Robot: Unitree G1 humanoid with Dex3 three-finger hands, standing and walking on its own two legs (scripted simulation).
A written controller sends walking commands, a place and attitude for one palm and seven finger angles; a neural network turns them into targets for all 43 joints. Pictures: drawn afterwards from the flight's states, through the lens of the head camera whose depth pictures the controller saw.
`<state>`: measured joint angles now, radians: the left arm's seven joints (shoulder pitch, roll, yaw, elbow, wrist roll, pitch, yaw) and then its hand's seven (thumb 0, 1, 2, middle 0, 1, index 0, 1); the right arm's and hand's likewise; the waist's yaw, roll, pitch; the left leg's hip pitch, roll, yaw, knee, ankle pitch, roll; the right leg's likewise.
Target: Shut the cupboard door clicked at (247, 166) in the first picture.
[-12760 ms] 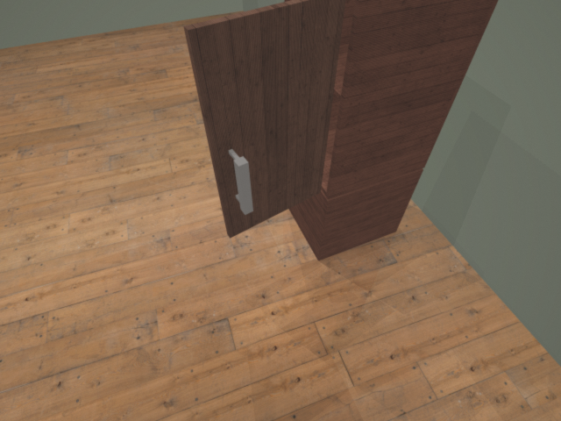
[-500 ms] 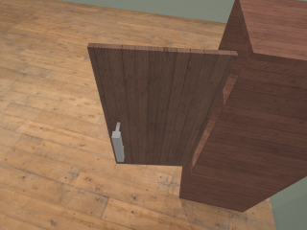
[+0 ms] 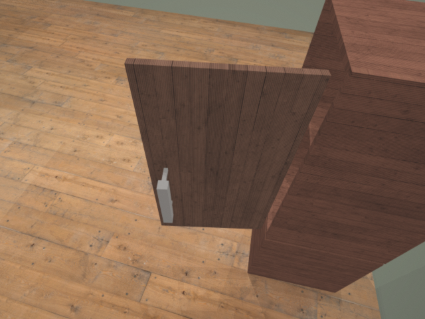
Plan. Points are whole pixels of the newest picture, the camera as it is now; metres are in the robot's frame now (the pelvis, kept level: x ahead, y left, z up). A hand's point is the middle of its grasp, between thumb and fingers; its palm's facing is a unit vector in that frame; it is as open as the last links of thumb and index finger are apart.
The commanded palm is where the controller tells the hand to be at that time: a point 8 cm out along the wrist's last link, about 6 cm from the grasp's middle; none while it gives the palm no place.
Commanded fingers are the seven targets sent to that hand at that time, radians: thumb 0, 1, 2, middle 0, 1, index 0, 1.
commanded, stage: look again from close up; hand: left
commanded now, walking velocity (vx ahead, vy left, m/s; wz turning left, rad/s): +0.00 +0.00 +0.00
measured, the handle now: (167, 196) +0.42 +0.14 -0.11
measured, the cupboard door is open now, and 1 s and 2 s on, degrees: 100 100 100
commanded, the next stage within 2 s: raise the hand and make a fist in 0.18 s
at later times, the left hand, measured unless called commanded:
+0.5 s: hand (124, 281) +0.19 +0.17 -0.02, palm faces +0.21 -0.97 -0.06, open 7.0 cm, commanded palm +0.09 +0.22 -0.07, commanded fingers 0.00 0.90 0.90 -0.40 -0.52 -0.40 -0.52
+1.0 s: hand out of the picture +0.14 +0.14 -0.07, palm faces -0.02 -1.00 -0.04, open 4.7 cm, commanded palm +0.10 +0.20 -0.07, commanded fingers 0.00 0.90 0.90 -0.86 -1.02 -0.86 -1.02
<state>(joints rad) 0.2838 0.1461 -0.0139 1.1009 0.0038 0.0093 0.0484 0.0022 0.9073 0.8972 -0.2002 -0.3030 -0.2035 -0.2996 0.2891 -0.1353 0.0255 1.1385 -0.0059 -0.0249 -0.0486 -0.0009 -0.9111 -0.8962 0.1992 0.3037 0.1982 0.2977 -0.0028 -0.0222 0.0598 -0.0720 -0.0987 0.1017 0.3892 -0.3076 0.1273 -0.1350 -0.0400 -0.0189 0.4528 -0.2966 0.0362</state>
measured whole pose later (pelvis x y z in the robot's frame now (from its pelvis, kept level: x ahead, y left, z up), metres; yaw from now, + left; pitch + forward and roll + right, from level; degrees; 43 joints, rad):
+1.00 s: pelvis -0.07 -0.06 -0.12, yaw +5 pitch +17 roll -2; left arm 0.34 0.27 0.12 0.01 -0.29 -0.40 -0.35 0.01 0.90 0.90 -0.69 -0.83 -0.69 -0.83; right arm 0.17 -0.19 0.06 0.50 0.03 -0.22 -0.02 0.01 -0.91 -0.90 0.20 0.30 0.20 0.30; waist 0.03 0.02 -0.15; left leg -1.03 -0.06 -0.03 1.33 -0.60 0.04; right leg -1.08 0.06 -0.15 1.23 -0.47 -0.11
